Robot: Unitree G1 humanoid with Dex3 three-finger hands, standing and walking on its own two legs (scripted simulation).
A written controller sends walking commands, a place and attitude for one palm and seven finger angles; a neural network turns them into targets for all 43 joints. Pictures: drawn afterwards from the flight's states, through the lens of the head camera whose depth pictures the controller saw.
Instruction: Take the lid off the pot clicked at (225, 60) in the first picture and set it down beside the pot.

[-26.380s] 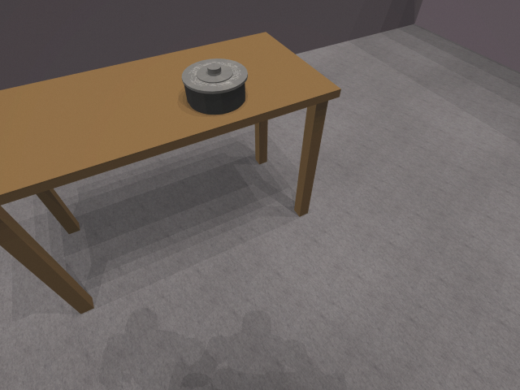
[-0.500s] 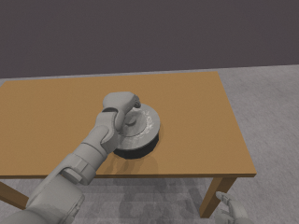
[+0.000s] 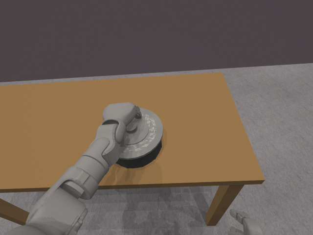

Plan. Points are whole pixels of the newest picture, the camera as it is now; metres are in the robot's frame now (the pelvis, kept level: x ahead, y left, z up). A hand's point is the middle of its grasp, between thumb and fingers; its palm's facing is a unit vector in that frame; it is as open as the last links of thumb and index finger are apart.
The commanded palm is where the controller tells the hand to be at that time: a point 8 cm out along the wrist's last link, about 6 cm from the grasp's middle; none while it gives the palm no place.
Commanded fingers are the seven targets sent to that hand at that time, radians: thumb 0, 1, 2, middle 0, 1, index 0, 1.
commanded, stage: lower the open fingers around the knob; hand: left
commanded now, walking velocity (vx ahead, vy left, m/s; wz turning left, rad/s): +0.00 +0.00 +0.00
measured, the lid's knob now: (130, 126) +0.42 +0.10 +0.02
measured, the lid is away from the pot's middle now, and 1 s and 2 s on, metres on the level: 0.00 0.00 0.01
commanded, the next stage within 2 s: close the fingers and squeeze the knob in 0.04 s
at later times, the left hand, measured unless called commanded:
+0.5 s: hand (123, 129) +0.40 +0.11 +0.05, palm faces -0.29 -0.08 -0.96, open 9.4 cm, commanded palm +0.38 +0.11 +0.11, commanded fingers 0.00 -0.00 1.16 -0.67 -0.71 -0.67 -0.71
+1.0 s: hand (125, 129) +0.39 +0.11 +0.05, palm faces -0.27 -0.07 -0.96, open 7.6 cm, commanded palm +0.37 +0.10 +0.11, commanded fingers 0.00 0.27 1.10 -0.73 -0.87 -0.78 -0.88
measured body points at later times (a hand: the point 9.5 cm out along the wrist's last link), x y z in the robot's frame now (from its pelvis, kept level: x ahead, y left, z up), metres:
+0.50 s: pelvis +0.00 +0.01 +0.00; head +0.01 -0.02 +0.45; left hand +0.41 +0.11 +0.10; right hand +0.16 -0.21 -0.13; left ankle +0.01 +0.08 -0.74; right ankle -0.03 -0.08 -0.74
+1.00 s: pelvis +0.00 +0.01 +0.00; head +0.02 -0.02 +0.45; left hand +0.40 +0.11 +0.10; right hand +0.17 -0.21 -0.13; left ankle +0.01 +0.08 -0.74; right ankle -0.03 -0.08 -0.74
